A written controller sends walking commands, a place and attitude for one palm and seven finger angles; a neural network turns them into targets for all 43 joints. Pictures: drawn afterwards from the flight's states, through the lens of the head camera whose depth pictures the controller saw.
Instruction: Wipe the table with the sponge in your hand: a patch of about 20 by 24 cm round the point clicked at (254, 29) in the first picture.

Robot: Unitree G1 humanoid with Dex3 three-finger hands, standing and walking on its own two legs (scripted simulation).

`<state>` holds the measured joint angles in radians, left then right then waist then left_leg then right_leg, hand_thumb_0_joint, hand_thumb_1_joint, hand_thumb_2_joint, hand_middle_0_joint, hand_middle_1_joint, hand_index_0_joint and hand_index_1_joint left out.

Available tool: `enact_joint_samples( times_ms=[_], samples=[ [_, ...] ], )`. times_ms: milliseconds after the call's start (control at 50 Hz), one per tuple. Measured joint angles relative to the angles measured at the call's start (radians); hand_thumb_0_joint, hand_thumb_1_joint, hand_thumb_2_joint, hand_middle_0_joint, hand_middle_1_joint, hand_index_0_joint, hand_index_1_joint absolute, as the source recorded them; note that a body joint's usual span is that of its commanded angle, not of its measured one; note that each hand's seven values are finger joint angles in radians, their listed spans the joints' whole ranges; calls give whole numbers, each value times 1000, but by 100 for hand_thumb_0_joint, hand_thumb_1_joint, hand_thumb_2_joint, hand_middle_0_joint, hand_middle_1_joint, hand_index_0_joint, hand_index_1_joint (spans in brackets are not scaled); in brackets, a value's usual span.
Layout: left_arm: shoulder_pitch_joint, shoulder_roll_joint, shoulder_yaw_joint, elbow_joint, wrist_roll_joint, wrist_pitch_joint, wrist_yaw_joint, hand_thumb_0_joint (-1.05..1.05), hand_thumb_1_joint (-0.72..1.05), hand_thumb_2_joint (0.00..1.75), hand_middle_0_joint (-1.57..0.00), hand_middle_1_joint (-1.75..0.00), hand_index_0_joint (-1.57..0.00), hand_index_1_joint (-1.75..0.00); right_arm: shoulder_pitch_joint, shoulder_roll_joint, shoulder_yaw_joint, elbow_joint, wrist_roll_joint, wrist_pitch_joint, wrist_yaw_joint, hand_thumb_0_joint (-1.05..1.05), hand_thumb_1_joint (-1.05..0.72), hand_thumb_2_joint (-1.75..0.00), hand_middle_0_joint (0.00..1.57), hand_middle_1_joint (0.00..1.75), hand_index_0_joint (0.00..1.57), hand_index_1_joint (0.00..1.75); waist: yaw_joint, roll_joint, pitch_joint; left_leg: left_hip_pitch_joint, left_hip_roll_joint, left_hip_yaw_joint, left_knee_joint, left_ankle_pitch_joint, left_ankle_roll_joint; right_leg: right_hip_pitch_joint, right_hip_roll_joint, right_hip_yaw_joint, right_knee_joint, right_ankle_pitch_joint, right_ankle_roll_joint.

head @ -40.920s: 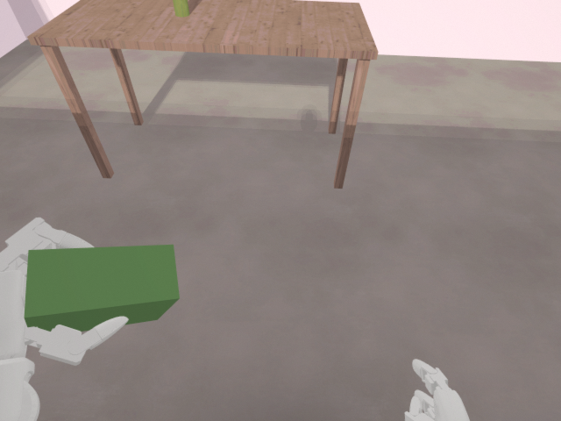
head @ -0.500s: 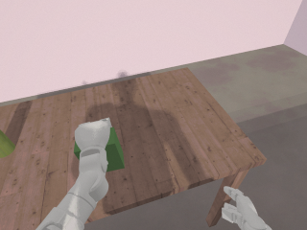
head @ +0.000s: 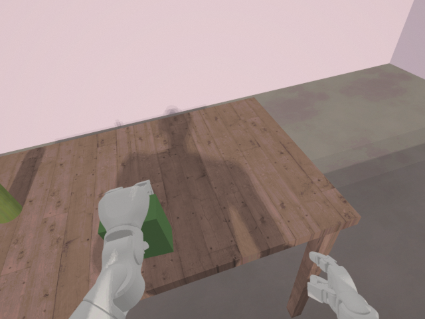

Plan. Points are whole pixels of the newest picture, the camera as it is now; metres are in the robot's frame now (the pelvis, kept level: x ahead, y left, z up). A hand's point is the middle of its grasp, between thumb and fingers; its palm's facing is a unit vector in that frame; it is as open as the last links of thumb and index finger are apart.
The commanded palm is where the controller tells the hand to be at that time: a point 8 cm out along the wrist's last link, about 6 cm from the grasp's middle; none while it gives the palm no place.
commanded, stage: slide across to the third lane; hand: left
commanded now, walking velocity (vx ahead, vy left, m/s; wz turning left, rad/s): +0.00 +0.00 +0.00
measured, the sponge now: (143, 235) +0.28 +0.20 +0.00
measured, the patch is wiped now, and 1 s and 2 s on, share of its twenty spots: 0.75 0.90 0.90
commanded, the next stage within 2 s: wipe forward along the third lane in 0.78 s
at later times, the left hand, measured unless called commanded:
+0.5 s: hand (152, 221) +0.28 +0.16 +0.06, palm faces +0.02 -0.06 -1.00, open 10.1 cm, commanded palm +0.25 +0.13 +0.11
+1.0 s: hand (171, 213) +0.30 +0.13 +0.06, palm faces +0.02 -0.05 -1.00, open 10.1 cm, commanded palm +0.28 +0.12 +0.10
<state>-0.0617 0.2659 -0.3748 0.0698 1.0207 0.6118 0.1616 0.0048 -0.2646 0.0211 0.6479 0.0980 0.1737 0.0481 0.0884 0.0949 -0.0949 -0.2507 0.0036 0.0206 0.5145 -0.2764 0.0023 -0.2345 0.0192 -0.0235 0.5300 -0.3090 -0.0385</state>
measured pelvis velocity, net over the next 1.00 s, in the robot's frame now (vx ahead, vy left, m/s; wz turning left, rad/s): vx -0.02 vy -0.02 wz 0.02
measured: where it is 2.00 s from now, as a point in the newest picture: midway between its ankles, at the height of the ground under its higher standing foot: outside the picture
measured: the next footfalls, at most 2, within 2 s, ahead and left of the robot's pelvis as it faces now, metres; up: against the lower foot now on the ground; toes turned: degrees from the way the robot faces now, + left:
none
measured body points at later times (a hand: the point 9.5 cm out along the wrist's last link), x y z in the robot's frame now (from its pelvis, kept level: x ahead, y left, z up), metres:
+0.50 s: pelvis -0.01 -0.01 +0.00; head -0.04 -0.06 +0.45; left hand +0.27 +0.16 +0.11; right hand +0.24 -0.20 -0.08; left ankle +0.00 +0.12 -0.74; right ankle -0.02 -0.10 -0.74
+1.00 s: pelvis -0.02 -0.02 +0.00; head -0.06 -0.06 +0.44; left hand +0.30 +0.13 +0.11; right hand +0.22 -0.21 -0.09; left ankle +0.00 +0.12 -0.74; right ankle -0.02 -0.10 -0.74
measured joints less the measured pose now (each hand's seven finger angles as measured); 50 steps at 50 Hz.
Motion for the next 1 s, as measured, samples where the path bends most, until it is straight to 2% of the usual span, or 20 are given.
enact_joint_samples(
  times_ms=[300,480,580,800,1000],
  samples=[
    [-58,-11,-55,39,-10,5,-33,0,-48,106,-67,-137,-70,-137,-10,5,-11,26,-7,-27,-11,1,-91,-90,20,30,19,30,13,7,13,7,0,-12,-5,13,-7,6,0,-12,5,4,-8],
    [-116,-44,-95,110,-12,-5,-13,-1,-49,106,-68,-136,-71,-136,-13,15,-12,48,-6,-42,-2,1,-91,-90,20,30,19,30,20,4,6,1,-1,-21,-7,24,-10,2,0,-20,6,10,-11],
    [-179,-66,-109,182,-28,1,-7,-1,-50,106,-69,-136,-72,-136,-19,22,-8,63,-3,-51,-5,1,-91,-90,20,30,19,30,22,1,7,-5,-1,-27,-7,31,-12,-3,-1,-26,7,14,-13],
    [-282,-114,-143,307,-41,1,20,-2,-50,106,-70,-135,-73,-135,-7,29,-11,76,-3,-52,7,1,-91,-90,20,30,19,30,14,-5,-7,-32,-3,-35,5,39,-16,-29,-2,-35,22,16,-17],
    [-315,-146,-130,381,-54,15,47,-1,-50,106,-70,-135,-73,-134,-2,28,-11,90,-4,-35,5,1,-91,-90,20,30,19,30,4,-11,-17,-36,3,-29,3,41,-19,-38,4,-28,26,19,-20]
  ],
)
